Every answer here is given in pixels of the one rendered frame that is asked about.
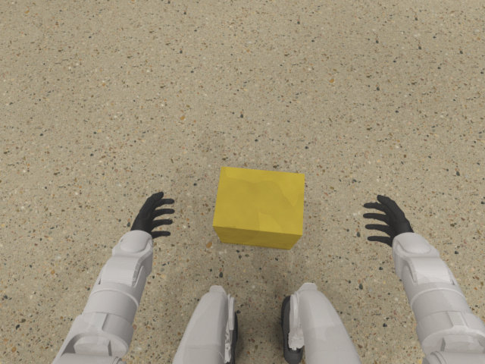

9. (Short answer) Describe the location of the right robot thigh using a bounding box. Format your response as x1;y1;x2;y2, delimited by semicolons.
290;290;361;364

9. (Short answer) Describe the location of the robot right shin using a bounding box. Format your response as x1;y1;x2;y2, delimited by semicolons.
288;283;318;349

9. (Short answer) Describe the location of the robot right forearm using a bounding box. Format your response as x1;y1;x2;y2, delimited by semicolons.
392;232;485;355

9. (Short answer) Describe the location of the robot right hand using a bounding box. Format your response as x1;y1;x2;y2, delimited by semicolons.
363;195;414;247

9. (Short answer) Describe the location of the robot left forearm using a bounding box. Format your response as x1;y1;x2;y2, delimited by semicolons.
52;230;153;364

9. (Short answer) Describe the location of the carton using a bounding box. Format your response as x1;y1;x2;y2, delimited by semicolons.
212;166;305;250

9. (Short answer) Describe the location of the robot left hand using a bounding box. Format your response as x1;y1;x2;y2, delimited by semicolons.
130;191;175;239

